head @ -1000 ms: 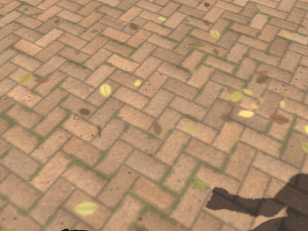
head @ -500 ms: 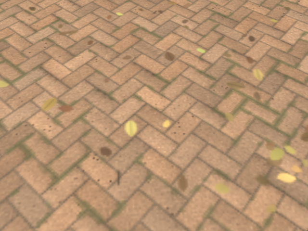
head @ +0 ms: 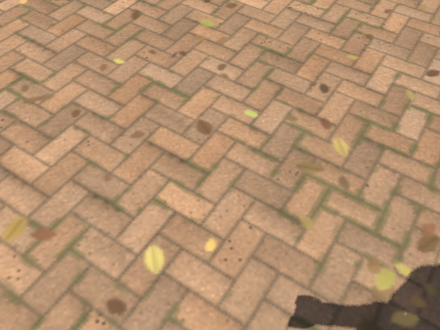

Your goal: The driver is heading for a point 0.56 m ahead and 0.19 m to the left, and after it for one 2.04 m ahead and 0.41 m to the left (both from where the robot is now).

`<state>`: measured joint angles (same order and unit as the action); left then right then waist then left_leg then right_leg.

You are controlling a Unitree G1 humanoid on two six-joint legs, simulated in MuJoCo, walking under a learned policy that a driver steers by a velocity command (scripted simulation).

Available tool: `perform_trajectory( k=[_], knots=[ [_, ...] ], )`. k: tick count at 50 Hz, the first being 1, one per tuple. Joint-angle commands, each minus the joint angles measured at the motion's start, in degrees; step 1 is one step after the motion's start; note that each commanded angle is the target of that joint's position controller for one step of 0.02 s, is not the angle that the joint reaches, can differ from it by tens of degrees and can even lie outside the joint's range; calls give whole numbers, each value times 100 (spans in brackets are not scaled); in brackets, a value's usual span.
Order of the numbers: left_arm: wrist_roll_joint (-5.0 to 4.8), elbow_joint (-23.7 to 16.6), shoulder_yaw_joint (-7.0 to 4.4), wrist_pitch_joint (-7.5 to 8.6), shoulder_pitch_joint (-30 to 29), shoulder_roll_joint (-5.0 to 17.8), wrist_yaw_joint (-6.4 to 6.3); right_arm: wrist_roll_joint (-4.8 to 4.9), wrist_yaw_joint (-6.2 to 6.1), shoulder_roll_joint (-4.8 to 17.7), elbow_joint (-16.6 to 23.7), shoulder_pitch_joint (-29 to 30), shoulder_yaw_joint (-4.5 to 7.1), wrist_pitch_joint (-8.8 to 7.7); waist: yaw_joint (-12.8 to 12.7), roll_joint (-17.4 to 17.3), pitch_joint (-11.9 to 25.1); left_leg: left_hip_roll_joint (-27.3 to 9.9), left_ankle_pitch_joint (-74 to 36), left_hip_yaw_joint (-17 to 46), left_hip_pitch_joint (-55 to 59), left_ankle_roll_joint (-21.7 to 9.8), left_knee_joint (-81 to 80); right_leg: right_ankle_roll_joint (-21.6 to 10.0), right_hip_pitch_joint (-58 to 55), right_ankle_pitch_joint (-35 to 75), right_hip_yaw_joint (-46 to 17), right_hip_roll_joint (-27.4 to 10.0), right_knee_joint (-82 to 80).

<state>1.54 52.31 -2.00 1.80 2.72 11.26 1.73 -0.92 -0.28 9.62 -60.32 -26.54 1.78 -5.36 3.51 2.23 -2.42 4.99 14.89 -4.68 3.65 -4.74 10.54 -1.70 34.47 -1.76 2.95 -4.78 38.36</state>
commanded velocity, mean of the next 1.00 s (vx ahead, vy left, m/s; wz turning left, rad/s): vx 0.43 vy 0.00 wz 0.46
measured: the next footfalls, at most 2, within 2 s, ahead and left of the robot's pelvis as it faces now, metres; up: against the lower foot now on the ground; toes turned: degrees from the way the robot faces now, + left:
right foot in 0.12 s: +0.24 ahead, -0.11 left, +0.00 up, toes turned -1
left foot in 0.66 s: +0.46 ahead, +0.13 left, +0.00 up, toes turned +26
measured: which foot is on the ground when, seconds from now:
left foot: down 0.00-0.14, up 0.16-0.64, down 0.66-1.00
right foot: up 0.00-0.10, down 0.12-0.66, up 0.68-1.00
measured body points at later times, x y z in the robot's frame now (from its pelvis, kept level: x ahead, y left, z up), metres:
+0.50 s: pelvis +0.26 -0.02 +0.00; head +0.28 -0.02 +0.45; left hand +0.18 +0.22 -0.14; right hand +0.45 -0.22 -0.13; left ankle +0.37 +0.14 -0.69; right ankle +0.20 -0.11 -0.74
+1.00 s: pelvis +0.47 +0.09 +0.00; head +0.50 +0.13 +0.45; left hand +0.47 +0.38 -0.13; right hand +0.64 -0.14 -0.12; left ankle +0.43 +0.12 -0.74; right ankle +0.65 +0.00 -0.67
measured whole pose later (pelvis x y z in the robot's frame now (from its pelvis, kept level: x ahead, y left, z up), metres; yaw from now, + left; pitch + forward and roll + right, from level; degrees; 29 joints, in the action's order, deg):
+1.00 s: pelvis +0.47 +0.09 +0.00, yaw +31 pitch +1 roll +0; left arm 1.8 45.0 -2.8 0.2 6.1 14.5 -0.4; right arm -0.3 -0.5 14.9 -50.0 -17.3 4.0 -1.3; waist 2.1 2.7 -5.2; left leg 8.5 11.8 3.2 -8.7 -7.4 20.3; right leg 2.8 37.7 -11.2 -1.4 -5.5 54.0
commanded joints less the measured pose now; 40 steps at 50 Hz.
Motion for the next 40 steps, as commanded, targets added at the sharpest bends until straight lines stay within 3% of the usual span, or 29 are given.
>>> perform_trajectory(
  k=[1,3,4,5,6,7,8,9,10,12,14,17,22,26,29,31,32,33,34,35,36,37,38,40],
  knots=[
    [-12,-562,-42,127,-723,339,-19,-41,-68,826,36,-462,143,-4,1,-591,-406,-1745,-3210,946,161,-698,78,-100,242,-202,86,176,-358],
    [-35,-563,-74,204,-481,425,-43,-71,-95,932,67,-257,174,20,-202,-621,-298,-1781,-3992,997,249,-635,506,-222,-260,-616,75,331,-646],
    [-40,-447,-116,245,-53,505,-79,-72,-94,997,99,-114,193,22,-400,-657,-97,-1717,-4639,975,155,-552,948,-297,-910,-810,124,502,-823],
    [-22,-197,-183,305,746,616,-132,-41,-68,1021,121,13,198,28,-748,-533,317,-1519,-4834,856,-68,-448,1813,-406,-1960,-620,198,644,-1216],
    [98,46,-293,379,1715,914,-208,31,-42,921,217,100,168,11,-1113,-319,930,-1247,-3799,716,-996,-335,3042,-603,-3505,-531,-325,105,-1305],
    [263,62,-463,387,2431,1589,-263,277,3,313,433,-386,36,15,-1055,764,1936,-478,-855,253,-2922,-44,5146,-1171,-5436,-1090,-2644,-1730,-1479],
    [112,9,-456,275,2185,1451,-212,190,-50,690,367,-417,166,71,-958,694,2132,-175,1442,597,-3605,-95,6113,-1380,-5218,-1344,-3920,-2166,-2141],
    [20,-111,-354,237,1527,1074,-194,90,-53,860,436,6,250,125,-688,191,1168,-565,1000,813,-3868,-140,6309,-1209,-4327,-1809,-3103,-1913,-2288],
    [-12,-185,-257,261,1077,695,-180,57,-10,724,504,311,236,129,-573,-8,515,-785,581,796,-3851,-128,6096,-1052,-3488,-1735,-2368,-1663,-2570],
    [-39,-98,-170,335,938,395,-222,-60,70,547,538,385,259,252,-303,219,2,-1031,248,759,-3504,-69,5667,-680,-2563,-1165,-1297,-1193,-2894],
    [-55,1,-168,443,1171,384,-245,-99,148,402,568,368,260,390,-203,217,11,-1052,27,671,-3431,3,5655,-645,-2403,-617,-806,-1099,-2996],
    [-63,92,-208,540,1431,525,-249,-96,215,394,815,896,269,486,-175,154,-89,-1151,-547,597,-3988,92,5412,-670,-2564,-87,-225,-1048,-3109],
    [-47,188,-191,547,1734,552,-262,-81,322,353,1256,1979,188,474,-336,149,-297,-1078,-1485,256,-4122,169,3836,-619,-2793,616,574,-849,-3072],
    [-36,295,-238,495,2134,755,-317,-114,388,397,1570,2657,140,470,-535,141,-368,-946,-1367,-150,-3968,-17,2922,-600,-3467,1220,884,-1076,-2914],
    [-9,329,-274,379,2208,886,-365,-141,383,518,1656,2662,184,465,-448,241,-253,-637,-651,-396,-3618,-292,2608,-521,-4010,2864,1150,-1172,-2255],
    [5,307,-329,273,2159,1082,-378,-152,333,674,1524,2071,268,457,-178,369,135,-222,-25,-560,-2879,-537,2488,-480,-4184,4296,1283,-1183,-1102],
    [-5,269,-349,206,2134,1160,-358,-155,292,799,1351,1455,345,410,63,312,513,-9,30,-541,-2140,-683,2203,-433,-4018,4190,1321,-1157,-82],
    [-25,154,-340,177,2028,1152,-326,-221,215,1095,1078,550,480,357,499,-41,1014,-175,-53,-36,-768,-921,1726,-236,-3131,3060,1392,-1030,1424],
    [-128,-258,-202,207,2201,506,-233,-270,136,1827,1103,302,662,348,283,-1299,1609,-1966,210,2663,1171,-1681,1577,109,-661,-1185,1314,-261,3560],
    [-79,-552,-268,286,1629,803,-166,-91,109,2004,1232,262,686,432,337,-1001,1890,-2550,110,4820,1476,-2032,610,253,527,-2995,79,544,4520],
    [-101,-708,-270,338,1012,846,-153,-36,59,1880,1185,546,643,471,294,-444,980,-2414,-870,3739,904,-1828,548,203,1051,-2389,-323,168,4453],
    [-149,-672,-225,392,1121,756,-174,16,28,1574,1199,879,560,437,17,-233,470,-2250,-2318,2969,102,-1617,626,192,770,-1900,-316,-33,3960],
    [-104,-549,-236,358,1305,737,-217,46,12,1357,1249,1179,500,386,-262,-33,241,-1898,-3584,2301,-501,-1366,701,224,324,-1817,-346,-168,3529],
    [88,-500,-243,119,1602,718,-241,118,11,1116,1320,1429,401,303,-559,-161,352,-1472,-4580,1648,-1108,-1125,767,362,-350,-1826,-378,-200,3073]
  ],
)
